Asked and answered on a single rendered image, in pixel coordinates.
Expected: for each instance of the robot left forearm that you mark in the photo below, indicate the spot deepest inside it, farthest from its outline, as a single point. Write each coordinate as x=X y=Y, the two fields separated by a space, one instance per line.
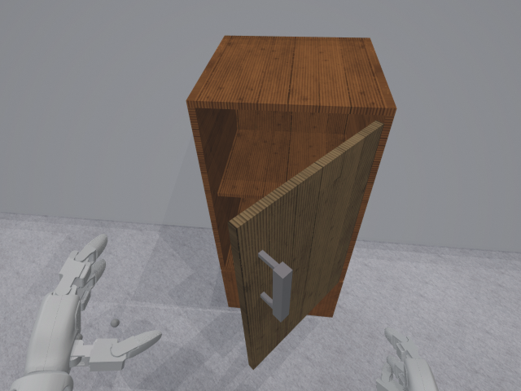
x=44 y=381

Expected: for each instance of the right robot hand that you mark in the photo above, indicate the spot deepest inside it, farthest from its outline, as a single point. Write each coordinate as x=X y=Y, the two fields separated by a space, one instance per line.
x=414 y=375

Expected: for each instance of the cupboard door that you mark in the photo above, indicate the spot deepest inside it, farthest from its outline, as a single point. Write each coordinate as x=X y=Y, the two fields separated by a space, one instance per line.
x=307 y=223

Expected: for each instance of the left robot hand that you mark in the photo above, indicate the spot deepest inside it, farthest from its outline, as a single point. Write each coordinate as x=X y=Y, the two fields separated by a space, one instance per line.
x=52 y=345

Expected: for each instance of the handle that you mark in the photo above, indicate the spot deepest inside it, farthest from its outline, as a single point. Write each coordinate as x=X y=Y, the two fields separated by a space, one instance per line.
x=282 y=277

